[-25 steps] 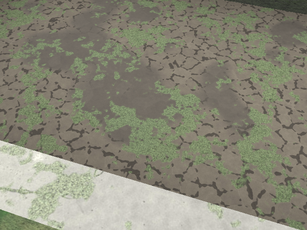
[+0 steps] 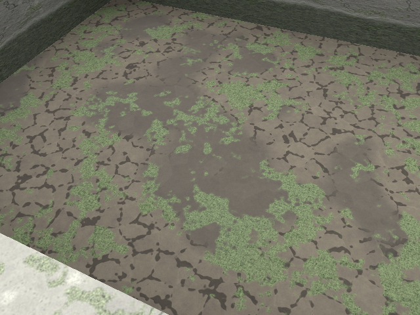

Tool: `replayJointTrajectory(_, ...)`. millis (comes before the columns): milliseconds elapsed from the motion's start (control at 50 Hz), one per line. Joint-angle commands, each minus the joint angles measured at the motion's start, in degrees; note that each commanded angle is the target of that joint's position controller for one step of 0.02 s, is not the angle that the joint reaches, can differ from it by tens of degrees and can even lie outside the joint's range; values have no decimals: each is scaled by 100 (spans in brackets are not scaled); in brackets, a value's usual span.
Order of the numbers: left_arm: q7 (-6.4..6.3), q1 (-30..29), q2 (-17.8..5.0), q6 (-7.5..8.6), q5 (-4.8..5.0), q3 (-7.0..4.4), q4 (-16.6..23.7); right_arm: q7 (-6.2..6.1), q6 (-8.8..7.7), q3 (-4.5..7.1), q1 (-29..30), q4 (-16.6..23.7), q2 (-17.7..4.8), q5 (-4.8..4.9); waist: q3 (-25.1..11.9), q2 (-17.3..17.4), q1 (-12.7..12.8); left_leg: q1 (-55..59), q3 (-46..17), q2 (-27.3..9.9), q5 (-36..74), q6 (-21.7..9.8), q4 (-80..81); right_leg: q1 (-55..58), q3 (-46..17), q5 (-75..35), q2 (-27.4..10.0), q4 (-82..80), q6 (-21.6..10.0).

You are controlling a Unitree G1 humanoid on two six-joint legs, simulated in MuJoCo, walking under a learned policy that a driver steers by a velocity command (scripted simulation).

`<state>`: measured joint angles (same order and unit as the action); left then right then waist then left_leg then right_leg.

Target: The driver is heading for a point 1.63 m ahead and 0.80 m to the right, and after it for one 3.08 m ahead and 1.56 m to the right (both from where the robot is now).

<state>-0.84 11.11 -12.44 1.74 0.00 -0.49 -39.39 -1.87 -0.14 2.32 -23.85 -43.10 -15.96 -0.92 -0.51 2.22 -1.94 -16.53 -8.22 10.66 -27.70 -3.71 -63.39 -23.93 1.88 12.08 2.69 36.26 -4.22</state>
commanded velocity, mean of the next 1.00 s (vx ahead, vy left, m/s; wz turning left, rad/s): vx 0.07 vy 0.00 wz -0.47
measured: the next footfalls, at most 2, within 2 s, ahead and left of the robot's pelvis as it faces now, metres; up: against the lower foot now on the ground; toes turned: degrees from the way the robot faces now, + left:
left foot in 0.40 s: +0.15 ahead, +0.09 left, +0.00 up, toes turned -17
right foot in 0.92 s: -0.08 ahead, -0.07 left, +0.00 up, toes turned -36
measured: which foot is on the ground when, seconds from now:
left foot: up 0.00-0.38, down 0.40-0.90, up 0.92-1.00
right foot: down 0.00-0.42, up 0.44-0.90, down 0.92-1.00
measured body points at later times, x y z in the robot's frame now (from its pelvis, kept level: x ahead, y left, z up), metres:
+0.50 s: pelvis +0.05 +0.03 +0.02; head +0.07 +0.04 +0.47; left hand +0.25 +0.27 -0.09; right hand +0.14 -0.26 -0.07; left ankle +0.11 +0.10 -0.72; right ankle +0.04 -0.08 -0.68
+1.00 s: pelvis -0.01 +0.02 +0.01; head -0.02 -0.01 +0.46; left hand +0.24 +0.16 -0.08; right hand -0.06 -0.28 -0.11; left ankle +0.10 +0.11 -0.68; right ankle -0.07 -0.05 -0.72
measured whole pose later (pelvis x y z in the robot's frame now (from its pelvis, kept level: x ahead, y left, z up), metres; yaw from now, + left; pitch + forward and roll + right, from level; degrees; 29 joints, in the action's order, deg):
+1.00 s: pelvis -0.01 +0.02 +0.01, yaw -33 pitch +1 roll +1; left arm -0.4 13.1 -13.3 -4.8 -0.7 -1.8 -36.4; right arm -2.6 4.2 3.4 -14.0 -37.2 -16.6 -0.8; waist -0.7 2.9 -0.6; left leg -31.5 2.0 -2.7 -26.2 2.4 -54.4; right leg -17.4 -1.8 20.0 3.2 36.5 -3.4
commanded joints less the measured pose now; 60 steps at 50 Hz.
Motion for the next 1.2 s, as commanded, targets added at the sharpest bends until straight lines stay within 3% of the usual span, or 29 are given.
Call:
replayJointTrajectory(20, 38, 535, -473, -65, 12, -136, 110, 16, 2, 180, 219, 456, -741, -40, -43, -594, 108, -2103, 90, -652, 190, 312, -1220, 1619, -2789, -2178, -1921, -1631, -1381)
replayJointTrajectory(40, 44, 342, -398, -24, -35, -88, 132, 32, 111, 139, 387, 537, -606, -25, 56, -576, -79, -1827, 132, -890, 330, 410, -514, 1178, -2343, -2602, -1650, -1677, -1098)
replayJointTrajectory(60, 47, 273, -487, 20, -86, -108, 165, 49, 205, 92, 375, 481, -467, -25, -14, -637, -145, -1347, 350, -891, 414, 492, -106, 798, -1951, -3297, -1409, -1671, -937)
replayJointTrajectory(120, 66, 541, -957, 52, -93, -245, 129, 11, 322, 60, 537, 475, -385, 7, -360, -827, -149, -973, 651, -757, 776, 521, 506, 743, -1602, -4382, -1119, -1471, -842)
replayJointTrajectory(180, 86, 635, -1078, -89, -12, -313, 200, -69, 401, 65, 985, 519, -380, 13, -381, -829, -12, -1020, 631, -768, 992, 514, 1019, 748, -1765, -3241, -1012, -1505, -774)
replayJointTrajectory(300, 61, 637, -1209, -385, -9, -465, 436, -141, 438, 30, 1771, 795, -430, 107, -156, -858, 295, -1067, 509, -763, 819, 573, 2017, 805, -2682, -942, -1079, -1767, -847)
replayJointTrajectory(340, 42, 479, -1244, -424, -23, -499, 514, -151, 373, 5, 1690, 829, -424, 150, -200, -991, 300, -752, 463, -747, 726, 543, 2509, 872, -2908, -1033, -1092, -1738, -809)
replayJointTrajectory(380, 18, 173, -1243, -468, 14, -522, 623, -146, 275, -16, 1269, 743, -383, 184, -292, -972, 117, 2, 493, -758, 1115, 449, 3557, 735, -2972, -809, -926, -1606, -560)
replayJointTrajectory(400, 6, 141, -1186, -482, 86, -515, 655, -168, 215, -7, 1121, 716, -456, 158, -313, -779, 83, 518, 431, -916, 1433, 388, 4170, 482, -2941, -185, -756, -1473, -312)
replayJointTrajectory(420, -11, 275, -953, -461, 177, -457, 712, -192, 163, 25, 988, 764, -685, 52, -534, -243, 146, 1233, -239, -1737, 1502, 175, 4458, 5, -2648, 988, -492, -907, -75)
replayJointTrajectory(440, -9, 21, -661, -479, 282, -387, 975, -181, 147, 176, 1107, 781, -1300, -5, -410, 1378, 173, 1311, -1535, -2781, 2343, -380, 4828, -983, -1329, 1983, 479, 384, 166)
replayJointTrajectory(460, -94, 330, -1093, -525, 107, -500, 712, -110, 134, 109, 1112, 855, -946, 24, -473, 967, 125, 1100, -1757, -3196, 3852, -812, 4612, -945, -959, 2509, 570, 1693, 279)
replayJointTrajectory(480, -106, 391, -1195, -558, 23, -575, 556, -78, 119, 0, 1134, 926, -611, 37, -521, 412, 253, 1028, -1334, -3025, 4423, -938, 4413, -923, -942, 2333, 423, 2489, 388)
replayJointTrajectory(500, -98, 451, -1129, -579, 16, -573, 450, -69, 140, -58, 1255, 958, -435, -21, -423, 120, 373, 833, -896, -2813, 4418, -872, 4381, -868, -949, 2042, 290, 2840, 456)
replayJointTrajectory(560, 22, 351, -1082, -721, 17, -558, 417, -72, 153, -5, 1358, 1002, -538, -27, -493, 456, 429, 741, -36, -2309, 4684, -694, 4169, -858, -644, 1447, 233, 3593, 660)
replayJointTrajectory(620, 80, -39, -1168, -851, 86, -568, 519, -63, 128, 62, 1095, 969, -600, 0, -435, 532, 248, 761, -28, -2456, 3677, -765, 4275, -979, -661, 1326, 225, 3643, 797)
replayJointTrajectory(700, 122, -385, -1048, -922, 51, -496, 629, -46, 147, 154, 756, 875, -668, -3, -368, 544, 34, 996, -85, -2662, 2634, -861, 4336, -1074, -583, 1439, 33, 2972, 795)
replayJointTrajectory(800, 218, -569, -785, -907, 63, -373, 776, -28, 137, 237, 870, 889, -758, -84, -328, 823, 28, 397, 277, -2654, 1422, -817, 4406, -220, -127, 1778, -188, 1733, 569)
replayJointTrajectory(860, 283, -257, -768, -800, 181, -345, 794, -46, 166, 269, 1130, 996, -793, -103, -517, 1021, 152, 3, 640, -2575, 1053, -549, 4140, 556, 200, 1541, -148, 667, 317)
replayJointTrajectory(880, 215, 201, -729, -732, 141, -348, 606, -50, 179, 272, 1276, 1066, -759, -61, -567, 653, 400, -341, 883, -2508, 852, -319, 3787, 1166, 390, 759, -49, -274, 232)
replayJointTrajectory(900, 171, 495, -768, -655, 77, -355, 457, -63, 240, 305, 1003, 971, -715, -58, -433, 16, 421, -972, 1255, -2250, 454, 55, 3089, 1786, 76, 514, 31, -1042, 196)
replayJointTrajectory(920, 131, 634, -1173, -588, 2, -428, 531, -32, 312, 247, 915, 1084, -383, -105, -26, -1564, 389, -2293, 1822, -1638, -486, 551, 1377, 1971, -2201, 818, -1303, -1948, -42)
replayJointTrajectory(940, 43, 766, -1977, -570, -62, -654, 674, -97, 330, 185, 1599, 1520, -401, -16, 243, -2112, 735, -3161, 1170, -1046, -912, 713, 964, 1351, -3709, -760, -2284, -2285, -801)
replayJointTrajectory(960, -36, 658, -1715, -565, -136, -633, 594, -128, 346, 174, 1793, 1486, -519, 38, 320, -1644, 639, -2992, 649, -1299, -581, 708, 395, 1166, -3471, -562, -2152, -2208, -1084)
replayJointTrajectory(980, -74, 368, -1386, -567, -128, -522, 618, -101, 334, 204, 1688, 1394, -576, 61, 309, -1431, 385, -2930, 565, -1311, -65, 701, 157, 1075, -3036, -90, -1803, -2109, -1013)
replayJointTrajectory(1000, -71, 44, -1180, -566, -155, -457, 674, -65, 308, 236, 1553, 1250, -636, 36, 228, -1216, 179, -2806, 550, -1289, 386, 692, -21, 1069, -2625, -203, -1442, -1942, -853)
replayJointTrajectory(1040, -50, -170, -984, -500, -95, -398, 738, 7, 328, 283, 1229, 983, -670, -50, -105, -957, 21, -2386, 635, -1163, 804, 676, -456, 991, -2119, -1381, -1070, -1621, -769)
replayJointTrajectory(1100, -64, 66, -945, -469, -59, -404, 704, 28, 378, 197, 1420, 986, -438, -42, -280, -687, 92, -2298, 627, -1061, 1065, 669, -452, 1046, -2191, -1228, -950, -1492, -778)
replayJointTrajectory(1200, -83, 635, -977, -506, -97, -453, 655, -17, 339, 39, 1892, 1024, -234, 4, -282, -881, 465, -2223, 594, -979, 725, 594, 1039, 1514, -2570, -1129, -988, -1331, -928)
Keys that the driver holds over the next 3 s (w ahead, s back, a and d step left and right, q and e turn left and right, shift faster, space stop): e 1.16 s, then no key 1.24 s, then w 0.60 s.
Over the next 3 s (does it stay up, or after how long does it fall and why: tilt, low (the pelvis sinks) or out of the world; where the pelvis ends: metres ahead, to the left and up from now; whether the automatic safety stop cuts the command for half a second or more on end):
stays up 0.05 -0.08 0.00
